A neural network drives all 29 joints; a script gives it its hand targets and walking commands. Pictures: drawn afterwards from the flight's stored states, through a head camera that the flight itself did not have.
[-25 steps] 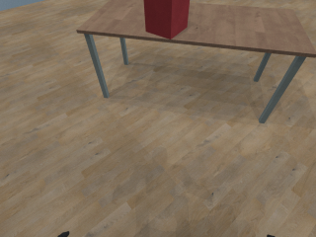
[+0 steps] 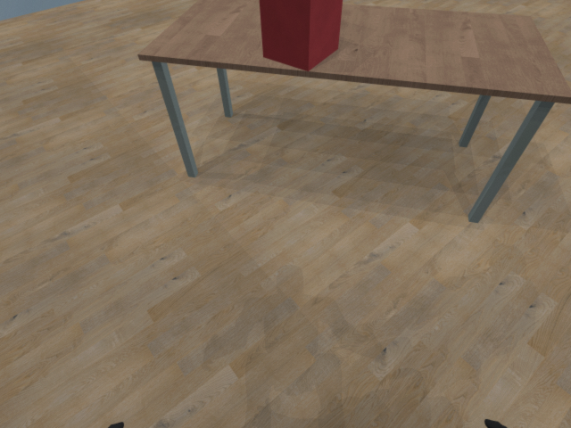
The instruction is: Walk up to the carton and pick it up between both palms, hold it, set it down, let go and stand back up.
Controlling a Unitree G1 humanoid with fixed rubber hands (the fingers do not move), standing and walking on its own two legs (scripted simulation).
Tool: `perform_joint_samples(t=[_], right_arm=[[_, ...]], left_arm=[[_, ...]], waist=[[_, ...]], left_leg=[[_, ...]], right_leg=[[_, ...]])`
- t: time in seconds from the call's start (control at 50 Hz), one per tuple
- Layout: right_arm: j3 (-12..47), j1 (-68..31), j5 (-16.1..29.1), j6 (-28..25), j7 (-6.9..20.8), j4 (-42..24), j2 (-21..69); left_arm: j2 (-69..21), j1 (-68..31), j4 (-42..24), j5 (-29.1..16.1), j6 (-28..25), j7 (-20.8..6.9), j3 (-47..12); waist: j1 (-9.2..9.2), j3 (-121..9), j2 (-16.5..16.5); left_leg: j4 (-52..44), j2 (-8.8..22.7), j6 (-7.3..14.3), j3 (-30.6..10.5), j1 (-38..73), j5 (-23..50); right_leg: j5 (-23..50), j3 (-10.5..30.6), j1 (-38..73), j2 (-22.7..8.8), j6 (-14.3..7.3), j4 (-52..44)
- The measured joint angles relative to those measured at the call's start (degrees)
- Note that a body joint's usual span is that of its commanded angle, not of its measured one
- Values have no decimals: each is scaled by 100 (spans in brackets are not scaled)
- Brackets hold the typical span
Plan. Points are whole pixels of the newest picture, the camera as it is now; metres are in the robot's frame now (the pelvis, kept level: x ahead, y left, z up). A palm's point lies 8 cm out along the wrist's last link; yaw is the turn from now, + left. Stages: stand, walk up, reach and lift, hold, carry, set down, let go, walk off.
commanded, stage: walk up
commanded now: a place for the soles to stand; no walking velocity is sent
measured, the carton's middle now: (301, 17) +1.38 -0.02 +0.00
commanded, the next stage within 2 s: none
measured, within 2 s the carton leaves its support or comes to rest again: neither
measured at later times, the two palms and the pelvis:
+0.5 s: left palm (106, 328) +0.30 +0.34 -0.10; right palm out of the picture +0.10 -0.30 -0.10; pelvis +0.14 +0.04 -0.01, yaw -9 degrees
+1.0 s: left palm (126, 244) +0.49 +0.37 -0.12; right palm (461, 276) +0.40 -0.30 -0.10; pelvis +0.38 +0.05 -0.04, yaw -10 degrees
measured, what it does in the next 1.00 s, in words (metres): walks ahead: left foot, then right foot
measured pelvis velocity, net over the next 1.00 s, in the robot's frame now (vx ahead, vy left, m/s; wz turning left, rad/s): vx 0.38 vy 0.05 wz -0.17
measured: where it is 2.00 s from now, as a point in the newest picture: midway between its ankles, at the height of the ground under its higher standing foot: (288, 274)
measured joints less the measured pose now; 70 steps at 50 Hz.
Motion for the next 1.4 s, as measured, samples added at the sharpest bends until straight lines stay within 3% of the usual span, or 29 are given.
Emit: perform_joint_samples(t=[0.06, 0.12, 0.2, 0.26, 0.3, 0.34, 0.44, 0.56, 0.6, 0.64, 0.68, 0.72, 0.8, 0.9, 0.96, 1.0, 1.04, 1.1, 1.22, 1.28, 1.34, 1.4], right_arm=[[-201, 150, -119, -74, 202, -294, -97], [-384, 294, -179, -89, 310, -527, -282], [-559, 472, -163, -136, 437, -761, -477], [-651, 626, -208, -284, 408, -1065, -555], [-649, 781, -188, -358, 340, -1187, -534], [-594, 948, -152, -363, 297, -1207, -490], [-481, 1369, -128, -358, 305, -1360, -461], [-403, 1770, -29, -307, 301, -1505, -525], [-375, 1808, 11, -244, 278, -1513, -504], [-330, 1729, 67, -172, 241, -1496, -473], [-306, 1648, 89, -153, 248, -1523, -486], [-293, 1575, 59, -177, 288, -1559, -483], [-296, 1441, 0, -188, 453, -1610, -448], [-405, 1331, -33, -239, 553, -1673, -540], [-492, 1377, -76, -388, 501, -1818, -659], [-470, 1347, -18, -432, 416, -1870, -609], [-413, 1350, 24, -442, 328, -1889, -546], [-320, 1419, 8, -417, 277, -1889, -530], [-314, 1671, 32, -353, 284, -1950, -653], [-316, 1787, 37, -244, 282, -1905, -655], [-271, 1656, 90, -102, 237, -1723, -617], [-251, 1516, 54, -145, 261, -1693, -577]], left_arm=[[92, 423, -327, 61, -138, -170, 139], [169, 810, -538, 92, -242, -223, 246], [354, 1141, -687, 102, -193, -266, 364], [526, 1292, -719, 92, -50, -242, 407], [591, 1235, -716, 84, -35, -207, 371], [653, 1151, -776, 24, -120, -256, 326], [657, 882, -1027, -8, -180, -443, 293], [613, 415, -1414, 28, -241, -491, 309], [632, 285, -1610, 44, -333, -415, 333], [561, 274, -1818, -47, -397, -324, 337], [426, 361, -1908, -96, -414, -259, 305], [323, 496, -1921, -90, -421, -221, 260], [329, 818, -1893, -36, -462, -259, 229], [548, 1202, -1714, -41, -397, -282, 300], [700, 1315, -1528, -49, -285, -240, 371], [767, 1249, -1362, -61, -226, -168, 363], [800, 1180, -1285, -95, -261, -151, 305], [741, 1123, -1310, -101, -314, -202, 240], [507, 941, -1521, -5, -353, -341, 207], [551, 923, -1721, 41, -490, -296, 275], [492, 993, -1823, -40, -556, -189, 261], [435, 1149, -1844, -85, -557, -132, 245]], waist=[[-21, -196, -10], [-36, -267, 19], [41, -168, -52], [10, -83, -234], [-55, -40, -293], [-103, 6, -381], [-269, 135, -303], [-450, 228, -30], [-455, 284, 63], [-418, 316, 106], [-378, 289, 199], [-310, 205, 280], [-141, 28, 263], [37, -102, 103], [24, -145, -65], [-42, -86, -198], [-106, -15, -307], [-212, 41, -345], [-349, 162, -72], [-326, 168, 42], [-241, 117, 166], [-124, 62, 276]], left_leg=[[853, -4, 264, 86, -398, -1012], [1848, -45, 281, 48, -935, -1342], [1519, 41, 232, 110, -1118, -1073], [1017, -57, 171, 326, -856, -177], [1027, -61, 94, 424, -739, -108], [811, -89, 93, 530, -476, -234], [420, -30, 140, 734, 130, -397], [819, 156, -61, 786, 539, -1131], [2014, 323, 38, 661, 166, -1341], [3696, 129, 218, 104, -587, -1356], [4516, 59, 272, -105, -1197, -1225], [4364, 223, 219, -53, -1643, -1010], [3100, 512, 119, 110, -2135, -796], [1910, 527, 128, 305, -2036, -88], [1849, 335, 110, 415, -1812, 92], [2118, 300, 55, 495, -1750, -161], [2012, 274, 16, 568, -1511, -338], [1749, 255, 36, 651, -1148, -430], [1638, 349, 3, 693, -569, -860], [2678, 401, 139, 461, -756, -1353], [4217, 80, 268, -111, -1467, -1321], [4235, 177, 233, -62, -1988, -966]], right_leg=[[-504, 189, -294, 56, -148, 514], [-294, 326, -277, 62, -73, 506], [-433, 471, -38, -40, 36, 392], [-1307, 749, -528, -109, -200, 1787], [-1208, 862, -1232, 52, -222, 3183], [-866, 725, -1727, -17, -159, 3615], [-320, 353, -2210, -223, -5, 2681], [30, -148, -1838, -246, -249, 1281], [491, -221, -1724, -137, -250, 1324], [237, -227, -1702, -152, -122, 1681], [-34, -243, -1468, -174, -60, 1633], [-16, -289, -1205, -187, -87, 1384], [-240, -334, -822, -247, -66, 1096], [-806, -297, -491, -425, 17, 1315], [-1542, 33, -762, -504, -243, 2504], [-1471, 427, -1328, -228, -303, 3871], [-1190, 459, -1776, -110, -293, 4402], [-1087, 261, -2120, -131, -209, 3903], [-401, -265, -2049, -214, -213, 2064], [260, -349, -1764, -97, -238, 1697], [-178, -398, -1607, -136, -143, 1947], [-250, -440, -1251, -187, -95, 1582]])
